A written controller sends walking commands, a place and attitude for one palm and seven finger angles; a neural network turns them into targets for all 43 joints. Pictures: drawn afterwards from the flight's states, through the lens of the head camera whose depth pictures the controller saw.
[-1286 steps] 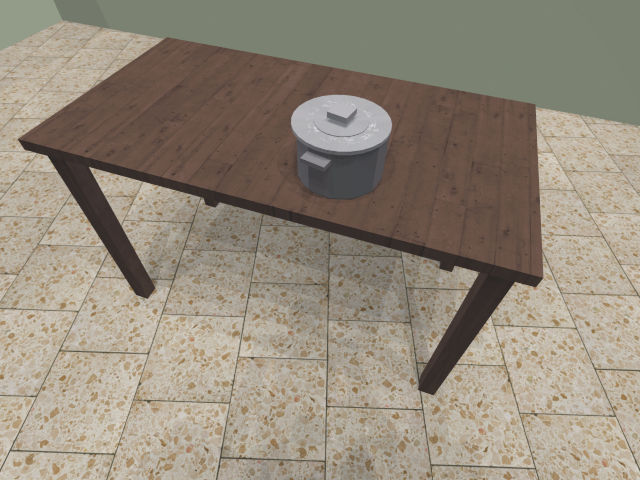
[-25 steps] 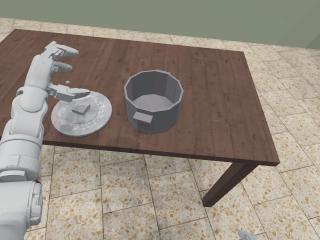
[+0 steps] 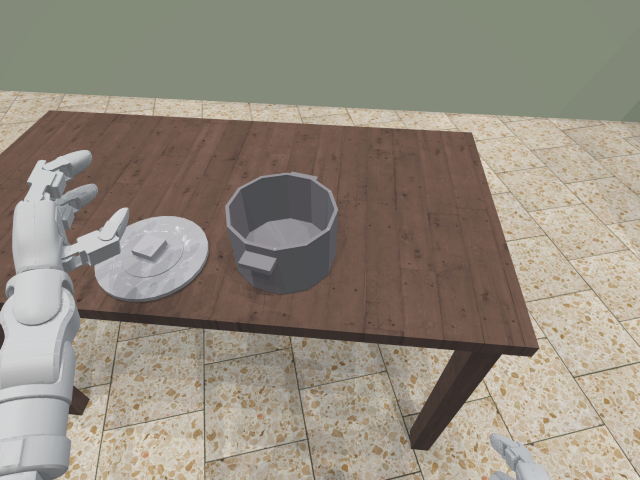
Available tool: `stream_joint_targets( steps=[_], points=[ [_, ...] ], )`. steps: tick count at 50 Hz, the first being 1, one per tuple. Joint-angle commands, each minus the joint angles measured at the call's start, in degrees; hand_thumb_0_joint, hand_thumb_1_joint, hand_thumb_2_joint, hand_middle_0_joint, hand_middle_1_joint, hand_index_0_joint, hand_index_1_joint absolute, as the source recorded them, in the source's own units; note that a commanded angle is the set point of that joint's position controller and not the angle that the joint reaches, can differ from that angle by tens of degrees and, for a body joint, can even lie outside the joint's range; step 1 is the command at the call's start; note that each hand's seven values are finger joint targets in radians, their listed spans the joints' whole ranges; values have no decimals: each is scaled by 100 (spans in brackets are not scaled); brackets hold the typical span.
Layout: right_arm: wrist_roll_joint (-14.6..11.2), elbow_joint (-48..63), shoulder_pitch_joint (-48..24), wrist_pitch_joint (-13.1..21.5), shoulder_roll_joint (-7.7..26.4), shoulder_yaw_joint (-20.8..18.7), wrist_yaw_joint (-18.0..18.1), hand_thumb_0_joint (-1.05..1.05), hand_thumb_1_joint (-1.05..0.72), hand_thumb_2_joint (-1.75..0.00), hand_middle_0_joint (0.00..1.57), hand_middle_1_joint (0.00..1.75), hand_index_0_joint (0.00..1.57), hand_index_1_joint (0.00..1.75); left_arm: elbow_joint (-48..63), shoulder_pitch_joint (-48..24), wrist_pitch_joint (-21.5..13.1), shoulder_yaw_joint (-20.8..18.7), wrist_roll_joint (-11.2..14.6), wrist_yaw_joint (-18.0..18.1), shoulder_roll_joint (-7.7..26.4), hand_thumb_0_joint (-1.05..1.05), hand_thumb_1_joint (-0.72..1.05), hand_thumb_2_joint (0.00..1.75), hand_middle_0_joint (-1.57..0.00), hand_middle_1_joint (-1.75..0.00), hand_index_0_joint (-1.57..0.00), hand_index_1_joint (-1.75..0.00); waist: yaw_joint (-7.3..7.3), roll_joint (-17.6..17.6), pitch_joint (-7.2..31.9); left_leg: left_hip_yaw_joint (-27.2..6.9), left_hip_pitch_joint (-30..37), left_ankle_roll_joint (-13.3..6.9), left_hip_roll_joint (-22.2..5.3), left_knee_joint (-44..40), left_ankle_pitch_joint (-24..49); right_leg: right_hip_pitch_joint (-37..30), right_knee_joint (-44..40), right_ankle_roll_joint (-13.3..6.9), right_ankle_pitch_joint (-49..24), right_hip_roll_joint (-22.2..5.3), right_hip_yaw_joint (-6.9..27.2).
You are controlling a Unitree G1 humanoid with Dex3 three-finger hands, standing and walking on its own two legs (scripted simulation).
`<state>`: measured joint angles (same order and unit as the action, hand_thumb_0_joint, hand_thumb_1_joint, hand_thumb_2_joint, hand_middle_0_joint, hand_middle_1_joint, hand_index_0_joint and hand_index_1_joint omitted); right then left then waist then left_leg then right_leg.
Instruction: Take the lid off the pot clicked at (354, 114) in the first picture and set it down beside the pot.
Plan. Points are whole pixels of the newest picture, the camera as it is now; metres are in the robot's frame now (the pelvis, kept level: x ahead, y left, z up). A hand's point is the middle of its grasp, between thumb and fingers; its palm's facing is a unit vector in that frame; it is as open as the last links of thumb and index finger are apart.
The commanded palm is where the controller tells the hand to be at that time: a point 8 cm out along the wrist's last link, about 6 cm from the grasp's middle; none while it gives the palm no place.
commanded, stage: draw the hand back to the body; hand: left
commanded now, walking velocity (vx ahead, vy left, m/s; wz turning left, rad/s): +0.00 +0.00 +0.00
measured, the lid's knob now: (149, 247) +0.49 +0.34 -0.04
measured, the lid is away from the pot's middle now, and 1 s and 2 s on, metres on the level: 0.24 0.24 0.24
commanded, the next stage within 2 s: step back with the hand held close in 1.10 s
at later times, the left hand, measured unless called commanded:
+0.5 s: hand (95, 301) +0.25 +0.24 +0.15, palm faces +0.42 -0.86 -0.29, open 7.5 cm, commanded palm +0.19 +0.28 +0.17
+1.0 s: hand (49, 387) +0.17 +0.25 +0.15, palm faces +0.36 -0.86 -0.36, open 7.4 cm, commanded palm +0.11 +0.29 +0.17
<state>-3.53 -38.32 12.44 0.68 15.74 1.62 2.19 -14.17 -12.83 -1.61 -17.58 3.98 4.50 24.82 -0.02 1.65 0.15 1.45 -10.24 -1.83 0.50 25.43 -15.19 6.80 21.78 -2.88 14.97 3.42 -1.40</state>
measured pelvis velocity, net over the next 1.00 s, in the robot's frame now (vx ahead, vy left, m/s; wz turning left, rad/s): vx -0.02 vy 0.01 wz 0.01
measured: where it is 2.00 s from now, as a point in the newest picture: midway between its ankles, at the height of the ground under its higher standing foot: outside the picture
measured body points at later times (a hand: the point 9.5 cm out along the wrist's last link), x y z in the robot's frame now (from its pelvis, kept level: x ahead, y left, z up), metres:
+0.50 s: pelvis -0.01 -0.02 +0.00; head -0.03 -0.05 +0.45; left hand +0.22 +0.29 +0.17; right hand +0.17 -0.25 -0.09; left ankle -0.02 +0.10 -0.74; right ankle -0.04 -0.09 -0.74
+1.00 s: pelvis -0.02 +0.01 +0.00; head -0.04 -0.01 +0.45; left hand +0.14 +0.29 +0.17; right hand +0.18 -0.21 -0.07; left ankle -0.02 +0.10 -0.74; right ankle -0.04 -0.09 -0.74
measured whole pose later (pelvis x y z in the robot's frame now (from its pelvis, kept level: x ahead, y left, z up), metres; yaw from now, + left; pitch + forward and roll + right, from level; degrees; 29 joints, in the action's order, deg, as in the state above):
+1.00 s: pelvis -0.02 +0.01 +0.00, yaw +0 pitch -5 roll -1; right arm -1.4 -36.5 9.9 5.9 12.9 1.5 2.9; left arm 24.5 30.0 -6.1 -15.7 5.7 4.2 19.9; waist 2.8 3.3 -0.6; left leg 1.2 -5.9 -2.2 0.8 24.5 -14.0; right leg 2.0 20.0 -2.4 13.5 3.1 -1.7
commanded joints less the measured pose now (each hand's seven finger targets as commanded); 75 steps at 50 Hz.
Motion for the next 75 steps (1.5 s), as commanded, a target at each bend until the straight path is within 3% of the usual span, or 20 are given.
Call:
stream_joint_targets(
  steps=[1, 5, 10, 14, 15, 20, 24, 28, 33, 39, 44, 50, 56, 60, 61, 62, 63, 68, 74, 75],
  points=[
    [32, 815, -586, 340, 657, -237, 75, 0, -90, -90, 20, 30, 20, 30, 1522, -1403, -459, -834, 69, 162, 1738, 0, 67, 78, -23, -48, -23, -48, 48, 98, 1361, -50, 739, -133, -98, -79, 1868, -326, -152, 104, -2512, -331, 207],
    [17, 827, -732, 326, 614, -234, 96, 0, -90, -90, 20, 30, 20, 30, 1370, -866, -430, -615, 148, 102, 1329, 0, 76, 82, -22, -42, -22, -42, 34, -180, 988, 38, 519, -149, -62, -105, 1419, -264, -229, 190, -2484, -414, 286],
    [24, 891, -936, 484, 535, -200, 111, 0, -90, -90, 20, 30, 20, 30, 2213, -875, -583, -659, 172, 140, 1394, 0, 86, 88, -20, -33, -20, -33, 64, 382, 1015, 16, 829, -155, -36, -118, 1348, -181, -375, 174, -2145, -417, 336],
    [42, 869, -966, 518, 524, -224, 123, 0, -90, -90, 20, 30, 20, 30, 2140, -25, -577, -919, 220, 150, 1384, 0, 90, 90, -20, -30, -20, -30, 119, -115, 839, 27, 706, -154, -51, -119, 1327, -254, -414, 227, -2280, -461, 360],
    [50, 876, -965, 509, 513, -216, 120, 0, -90, -90, 20, 30, 20, 30, 2143, 95, -580, -763, 234, 123, 1179, 0, 90, 90, -20, -30, -20, -30, 125, -159, 835, 33, 705, -158, -38, -149, 1297, -266, -404, 220, -2226, -448, 329],
    [54, 970, -1122, 657, 456, -231, 115, 0, -90, -90, 20, 30, 20, 30, 3102, 236, -731, -586, 255, 106, 1025, 0, 90, 90, -20, -30, -20, -30, 128, 322, 848, 36, 980, -167, -45, -166, 1252, -122, -539, 188, -1880, -457, 368],
    [100, 929, -1111, 690, 457, -248, 146, 0, -90, -90, 20, 30, 20, 30, 3098, 943, -747, -901, 265, 151, 1159, 0, 90, 90, -20, -30, -20, -30, 190, -107, 659, 22, 890, -168, -65, -186, 1289, -133, -566, 196, -1900, -463, 344],
    [115, 1023, -1182, 783, 386, -230, 141, 0, -90, -90, 20, 30, 20, 30, 3741, 1360, -832, -502, 264, 94, 739, 0, 90, 90, -20, -30, -20, -30, 206, 388, 629, 23, 1080, -155, -80, -218, 1333, -31, -594, 146, -1732, -443, 295],
    [152, 992, -1104, 779, 409, -262, 147, 0, -90, -90, 20, 30, 20, 30, 3691, 2291, -807, -668, 278, 97, 743, 0, 90, 90, -20, -30, -20, -30, 238, -218, 335, -20, 906, -159, -124, -268, 1208, 72, -665, 151, -1463, -412, 254],
    [187, 1160, -1158, 908, 333, -241, 113, 0, -90, -90, 20, 30, 20, 30, 4982, 2772, -956, -469, 216, 80, 623, 0, 90, 90, -20, -30, -20, -30, 246, 450, 592, -94, 1132, -116, -143, -288, 1344, 9, -601, 85, -1425, -432, 208],
    [207, 1076, -1057, 852, 351, -281, 104, 0, -90, -90, 20, 30, 20, 30, 4748, 3682, -829, -623, 221, 113, 592, 0, 90, 90, -20, -30, -20, -30, 254, 3, 138, -127, 884, -95, -199, -297, 1298, 172, -630, 80, -1345, -398, 158],
    [236, 1204, -1140, 920, 322, -229, 134, 0, -90, -90, 20, 30, 20, 30, 5606, 3374, -915, -414, 127, 135, 515, 0, 90, 90, -20, -30, -20, -30, 238, 415, 233, -257, 914, -69, -194, -378, 947, 253, -641, 49, -817, -381, 138],
    [245, 1145, -1023, 895, 306, -233, 139, 0, -90, -90, 20, 30, 20, 30, 5186, 3978, -787, -444, 124, 178, 359, 0, 90, 90, -20, -30, -20, -30, 280, 40, 130, -335, 806, -36, -241, -450, 1016, 206, -553, 28, -846, -343, 53],
    [261, 1155, -1046, 883, 324, -221, 119, 0, -90, -90, 20, 30, 20, 30, 5369, 3777, -773, -393, 89, 174, 371, 0, 90, 90, -20, -30, -20, -30, 272, 220, 196, -359, 797, -22, -239, -439, 1198, 164, -488, 21, -1013, -339, 48],
    [206, 1416, -1006, 766, 412, -219, 129, 0, -90, -90, 20, 30, 20, 30, 6120, 2731, -1092, -1538, 95, 227, 1473, 0, 90, 90, -20, -30, -20, -30, 207, 163, -362, -457, 336, -195, -348, -383, 473, 580, -681, 47, -1206, -629, 787],
    [283, 1208, -927, 720, 308, -207, 130, 0, -90, -90, 20, 30, 20, 30, 5462, 3208, -1156, -1292, 79, 183, 1067, 0, 90, 90, -20, -30, -20, -30, 140, -269, -509, -518, 201, -225, -299, -255, 314, 657, -735, 28, -1136, -762, 816],
    [279, 1203, -913, 691, 292, -241, 97, 0, -90, -90, 20, 30, 20, 30, 5311, 3554, -1136, -1090, 39, 153, 855, 0, 90, 90, -20, -30, -20, -30, 127, -530, -474, -510, 283, -224, -304, -146, 406, 737, -760, 36, -1218, -841, 943],
    [244, 1456, -772, 563, 427, -332, 17, 0, -90, -90, 20, 30, 20, 30, 5486, 4464, -1165, -665, -20, 17, 344, 0, 90, 90, -20, -30, -20, -30, 103, 314, 426, -588, 408, -259, -579, -279, 1525, 243, 31, 173, -1955, -799, 553],
    [238, 1737, -722, 441, 419, -453, -23, 0, -90, -90, 20, 30, 20, 30, 6320, 5082, -1256, -1368, -102, 105, 1003, 0, 90, 90, -20, -30, -20, -30, 148, 390, 1081, -935, 335, -275, -982, -283, 3061, 254, 850, 273, -1227, -610, 276],
    [251, 1756, -662, 416, 348, -451, -22, 0, -90, -90, 20, 30, 20, 30, 6302, 5265, -1251, -1296, -86, 101, 844, 0, 90, 90, -20, -30, -20, -30, 144, 398, 1046, -960, 309, -265, -1025, -323, 3106, 370, 945, 281, -792, -559, 207]
  ],
)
